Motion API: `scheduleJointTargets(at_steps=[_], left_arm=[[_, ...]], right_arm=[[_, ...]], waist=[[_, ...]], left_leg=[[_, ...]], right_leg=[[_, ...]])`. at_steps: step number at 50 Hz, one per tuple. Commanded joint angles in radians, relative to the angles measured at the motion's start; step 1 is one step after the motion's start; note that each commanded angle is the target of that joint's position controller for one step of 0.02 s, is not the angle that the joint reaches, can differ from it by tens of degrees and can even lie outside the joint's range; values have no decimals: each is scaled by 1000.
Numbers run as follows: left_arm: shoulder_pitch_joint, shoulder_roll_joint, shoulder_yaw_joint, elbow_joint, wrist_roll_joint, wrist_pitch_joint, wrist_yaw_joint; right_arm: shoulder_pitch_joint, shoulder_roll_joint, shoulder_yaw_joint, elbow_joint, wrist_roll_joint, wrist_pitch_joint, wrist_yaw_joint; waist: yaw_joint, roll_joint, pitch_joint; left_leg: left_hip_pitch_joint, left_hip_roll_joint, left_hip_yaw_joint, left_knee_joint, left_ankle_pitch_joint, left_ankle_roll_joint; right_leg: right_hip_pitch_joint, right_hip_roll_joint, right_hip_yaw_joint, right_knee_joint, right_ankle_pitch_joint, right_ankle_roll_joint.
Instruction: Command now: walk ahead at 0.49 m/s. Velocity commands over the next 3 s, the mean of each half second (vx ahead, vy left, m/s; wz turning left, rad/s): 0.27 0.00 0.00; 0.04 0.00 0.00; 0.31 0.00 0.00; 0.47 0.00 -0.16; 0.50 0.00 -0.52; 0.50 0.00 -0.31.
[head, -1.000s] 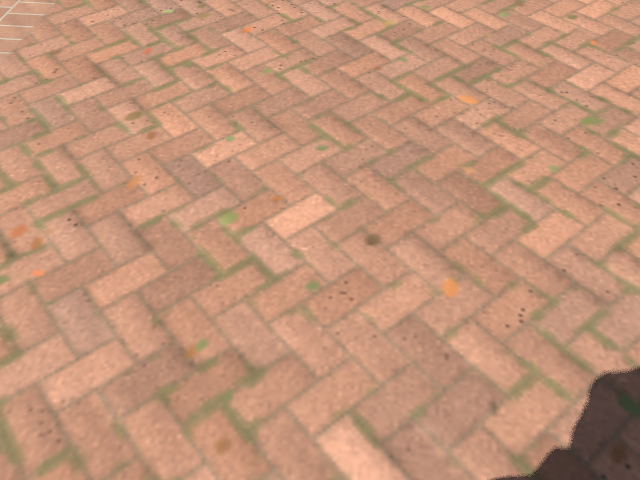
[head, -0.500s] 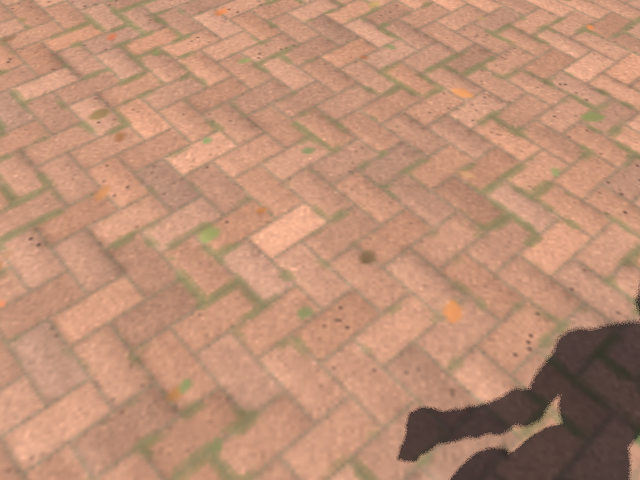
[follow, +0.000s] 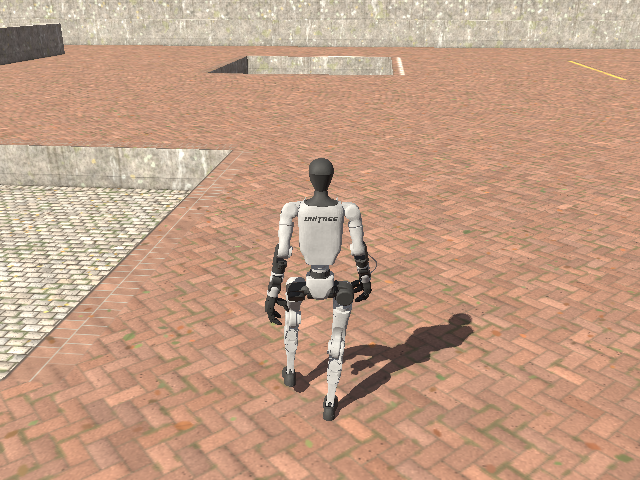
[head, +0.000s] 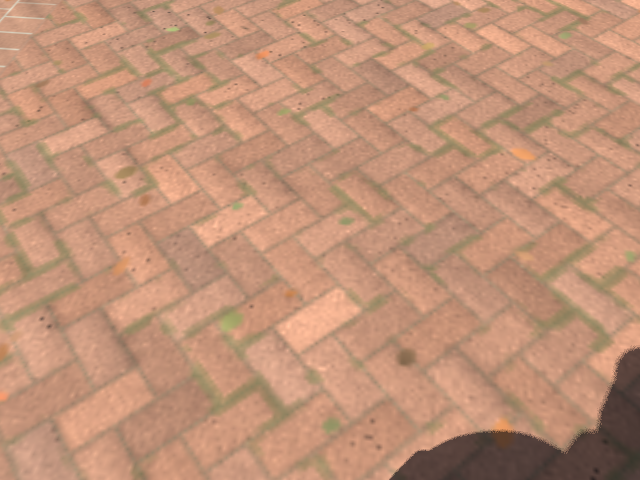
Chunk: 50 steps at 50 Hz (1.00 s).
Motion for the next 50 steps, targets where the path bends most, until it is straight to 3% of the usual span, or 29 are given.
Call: scheduleJointTargets(at_steps=[1,4,6,8,9,10,11,12,13,14,15,16,17,19,21,25,27,29,30,31,32,33,34,36,39,49,50], left_arm=[[63,113,12,-29,-2,-14,6],[111,115,10,-11,6,-11,13],[103,111,7,-4,14,-6,20],[75,126,9,-3,15,-6,28],[54,136,10,-4,10,-5,29],[33,136,8,-10,-8,-7,30],[64,88,-5,-43,-27,-8,32],[234,38,-8,-10,-82,5,33],[157,115,14,-3,-43,19,38],[47,90,13,-36,-19,21,34],[5,72,12,-41,1,26,31],[-19,70,17,-48,18,39,25],[13,46,14,-33,27,57,19],[51,9,7,-14,21,83,16],[23,10,2,-16,17,99,24],[-81,44,-3,-25,12,118,37],[-113,45,-8,-26,11,116,37],[-109,38,-16,-13,16,104,39],[-99,54,-18,-10,21,93,41],[-109,95,-15,-14,21,79,44],[-133,94,-14,0,-2,77,42],[-146,58,-23,-2,-5,71,37],[-149,50,-25,1,-7,67,36],[-136,49,-25,10,-9,65,41],[-117,44,-26,21,-7,65,43],[-91,38,-30,45,-5,68,46],[-79,34,-31,51,-4,69,46]], right_arm=[[-107,-22,5,-73,9,-9,4],[-180,-29,7,-100,10,-14,3],[-172,-24,9,-101,8,-25,-3],[-51,-44,-1,-61,4,-42,-17],[84,-66,-12,-13,1,-54,-25],[216,-99,-24,28,-17,-69,-34],[360,-192,-44,55,-44,-76,-40],[358,-212,-53,56,-2,-60,-30],[281,-172,-46,26,31,-46,-23],[172,-114,-26,17,31,-45,-26],[129,-57,-8,20,26,-45,-32],[119,-33,2,28,27,-47,-41],[119,-21,10,38,24,-47,-47],[122,-40,14,48,14,-58,-46],[112,-66,16,50,5,-63,-42],[161,-82,17,68,4,-39,-42],[167,-81,17,73,9,-21,-45],[162,-71,21,76,17,-7,-50],[184,-58,23,81,15,-4,-51],[236,-39,22,87,19,0,-51],[274,-3,28,104,27,7,-49],[269,-21,25,115,23,11,-52],[265,-31,21,120,22,13,-54],[254,-41,19,124,19,13,-55],[247,-21,24,137,21,11,-58],[254,-7,30,178,22,18,-69],[263,-4,32,184,21,19,-68]], waist=[[7,-83,68],[30,-94,73],[16,-94,76],[-35,-123,17],[-91,-123,-42],[-151,-104,-110],[-164,22,-259],[-108,189,-468],[-100,10,-402],[-79,28,-238],[-53,-3,-121],[-32,7,-72],[-6,12,-66],[28,19,-91],[40,44,-94],[-5,86,-88],[-14,71,-53],[-1,24,-7],[-7,-13,8],[-52,-75,29],[-77,-170,48],[-71,-145,48],[-68,-124,45],[-62,-96,24],[-54,-56,22],[-46,-35,25],[-45,-36,7]], left_leg=[[5,-39,59,-134,85,-6],[-6,-63,77,-214,68,13],[44,-94,90,-269,25,35],[207,-155,102,-303,-22,66],[342,-174,96,-372,30,84],[546,-119,62,-434,225,105],[846,145,-158,-312,717,166],[1057,374,-466,-323,1024,365],[914,306,-385,-373,940,345],[769,260,-294,-433,808,309],[623,209,-218,-495,713,261],[531,164,-162,-534,642,226],[452,137,-117,-552,626,202],[377,107,-56,-557,670,197],[353,87,-22,-560,611,186],[337,80,-58,-603,167,168],[307,82,-96,-622,-94,157],[258,60,-111,-608,-263,110],[246,41,-113,-592,-290,73],[252,-19,-77,-560,-273,43],[367,-69,-27,-551,-200,25],[466,-58,-31,-532,-135,18],[499,-48,-39,-523,-97,19],[508,-32,-49,-522,-76,24],[491,-28,-47,-531,-73,17],[505,-20,-44,-525,-38,7],[510,-29,-38,-526,-100,9]], right_leg=[[-37,-258,140,-95,386,-68],[74,-282,134,-57,479,-76],[112,-287,107,21,683,-69],[120,-282,99,164,950,-42],[112,-264,96,300,958,-24],[9,-230,74,475,809,0],[-216,-160,34,780,286,29],[-413,-8,71,1114,-440,59],[-437,-58,175,1124,-361,58],[-486,-88,172,1083,-308,64],[-471,-119,163,1010,-263,70],[-435,-140,165,936,-231,77],[-353,-139,154,889,-206,84],[-256,-123,130,808,-178,96],[-235,-125,115,675,-154,99],[-201,-134,90,503,-96,97],[-177,-136,83,421,-82,92],[-102,-145,90,248,7,83],[-71,-197,149,174,62,79],[-92,-261,226,147,117,68],[-231,-259,243,118,31,54],[-290,-245,236,87,-14,61],[-295,-227,216,83,-5,70],[-249,-210,197,87,40,72],[-203,-211,193,94,81,64],[-171,-206,184,95,135,56],[-162,-197,180,87,57,53]])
